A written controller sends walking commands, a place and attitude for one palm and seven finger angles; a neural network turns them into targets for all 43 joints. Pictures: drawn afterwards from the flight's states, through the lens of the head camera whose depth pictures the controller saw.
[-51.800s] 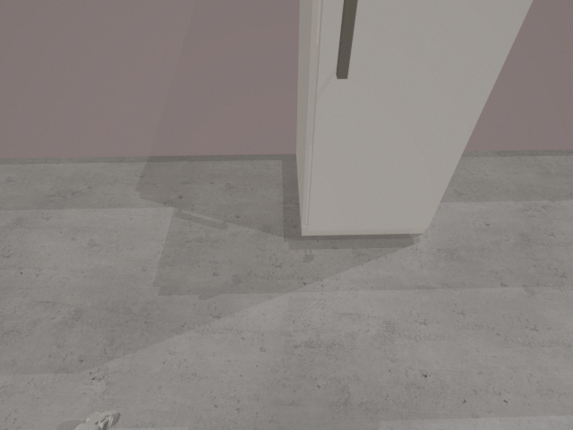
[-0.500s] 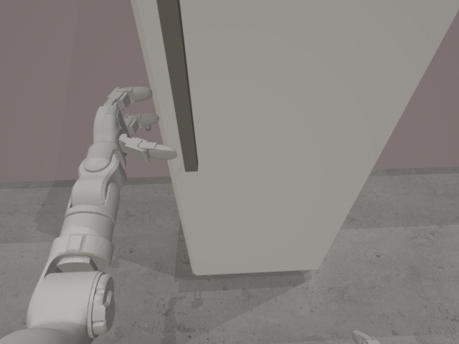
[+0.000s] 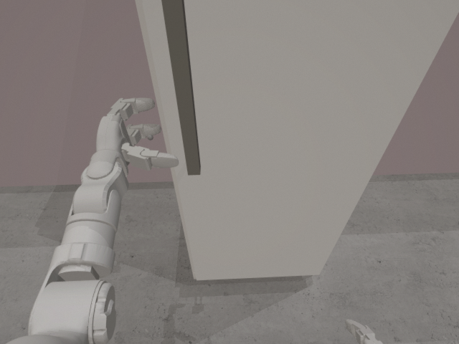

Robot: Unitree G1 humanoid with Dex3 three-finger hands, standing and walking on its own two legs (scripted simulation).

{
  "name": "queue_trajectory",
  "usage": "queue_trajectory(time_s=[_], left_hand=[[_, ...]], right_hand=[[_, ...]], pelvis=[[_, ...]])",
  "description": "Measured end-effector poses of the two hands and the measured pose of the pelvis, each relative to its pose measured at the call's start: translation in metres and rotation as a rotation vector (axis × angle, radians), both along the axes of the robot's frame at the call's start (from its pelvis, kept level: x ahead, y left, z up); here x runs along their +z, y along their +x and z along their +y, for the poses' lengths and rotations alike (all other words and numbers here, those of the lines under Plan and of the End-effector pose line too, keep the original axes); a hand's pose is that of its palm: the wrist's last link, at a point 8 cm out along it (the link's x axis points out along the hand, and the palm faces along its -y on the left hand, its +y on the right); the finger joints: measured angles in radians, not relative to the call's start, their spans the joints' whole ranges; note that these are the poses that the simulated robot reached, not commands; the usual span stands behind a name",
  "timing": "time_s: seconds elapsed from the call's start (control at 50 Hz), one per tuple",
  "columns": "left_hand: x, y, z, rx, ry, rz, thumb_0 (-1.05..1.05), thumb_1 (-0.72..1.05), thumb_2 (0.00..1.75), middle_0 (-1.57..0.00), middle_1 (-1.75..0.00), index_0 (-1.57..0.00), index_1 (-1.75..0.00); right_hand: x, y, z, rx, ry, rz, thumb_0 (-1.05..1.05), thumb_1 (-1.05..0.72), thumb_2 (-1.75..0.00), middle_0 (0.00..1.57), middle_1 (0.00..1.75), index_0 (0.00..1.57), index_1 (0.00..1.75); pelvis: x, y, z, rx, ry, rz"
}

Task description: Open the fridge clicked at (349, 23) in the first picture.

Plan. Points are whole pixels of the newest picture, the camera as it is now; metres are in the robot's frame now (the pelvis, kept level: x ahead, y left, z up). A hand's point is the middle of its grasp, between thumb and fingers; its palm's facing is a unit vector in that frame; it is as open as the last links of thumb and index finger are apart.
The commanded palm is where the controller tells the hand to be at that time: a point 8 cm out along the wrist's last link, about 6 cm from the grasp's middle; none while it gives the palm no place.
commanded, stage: move the hooked fingers beside the handle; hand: left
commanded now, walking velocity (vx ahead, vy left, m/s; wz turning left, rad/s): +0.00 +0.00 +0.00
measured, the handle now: (183, 70) +0.49 +0.10 +0.26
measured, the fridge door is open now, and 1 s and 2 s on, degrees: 0 0 0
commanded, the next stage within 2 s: feel for the door with the fingertips in 1.88 s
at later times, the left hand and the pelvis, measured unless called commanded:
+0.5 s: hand (148, 130) +0.42 +0.16 +0.19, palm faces +0.12 -0.99 +0.02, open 14.0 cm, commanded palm +0.39 +0.21 +0.18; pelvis -0.01 -0.01 +0.00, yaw +0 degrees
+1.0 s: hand (150, 134) +0.41 +0.16 +0.18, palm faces +0.11 -0.99 +0.01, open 14.0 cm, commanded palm +0.38 +0.21 +0.17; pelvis +0.00 -0.01 +0.00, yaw +0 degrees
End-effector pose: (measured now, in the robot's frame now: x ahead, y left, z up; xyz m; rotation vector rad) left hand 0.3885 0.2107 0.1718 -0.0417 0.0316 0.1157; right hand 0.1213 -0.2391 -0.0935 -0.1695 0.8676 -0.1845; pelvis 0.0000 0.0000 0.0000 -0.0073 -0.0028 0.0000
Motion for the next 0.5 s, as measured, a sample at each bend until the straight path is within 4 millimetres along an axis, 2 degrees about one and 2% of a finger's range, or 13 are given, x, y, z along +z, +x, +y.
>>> queue_trajectory(time_s=[0.08, 0.18, 0.36, 0.5], left_hand=[[0.004, -0.006, 0.006, 0.014, 0.027, -0.037, -0.02, -0.50, 0.30, -0.30, -1.20, -0.30, -1.20], [0.016, -0.009, -0.001, -0.024, 0.025, -0.073, -0.02, -0.50, 0.30, -0.29, -1.20, -0.30, -1.20], [-0.003, -0.003, -0.005, -0.009, 0.005, 0.016, -0.02, -0.50, 0.30, -0.30, -1.20, -0.30, -1.20], [0.012, 0.003, 0.001, 0.008, 0.023, -0.062, -0.02, -0.50, 0.30, -0.30, -1.20, -0.30, -1.20]], right_hand=[[0.000, 0.000, -0.002, 0.001, -0.005, -0.002, 0.01, -0.90, -0.89, 0.20, 0.30, 0.21, 0.30], [-0.003, -0.002, -0.005, 0.012, -0.011, 0.012, 0.01, -0.90, -0.89, 0.20, 0.30, 0.21, 0.30], [-0.002, -0.008, -0.010, -0.001, -0.014, 0.014, 0.01, -0.90, -0.89, 0.20, 0.30, 0.21, 0.30], [-0.005, -0.019, -0.014, -0.014, -0.021, 0.044, 0.01, -0.90, -0.89, 0.20, 0.30, 0.21, 0.30]], pelvis=[[0.000, -0.001, -0.001, 0.003, -0.001, -0.004], [0.000, -0.003, -0.001, 0.014, -0.002, -0.008], [0.000, -0.007, -0.005, 0.010, -0.001, 0.000], [0.000, -0.006, -0.008, 0.006, 0.000, 0.005]])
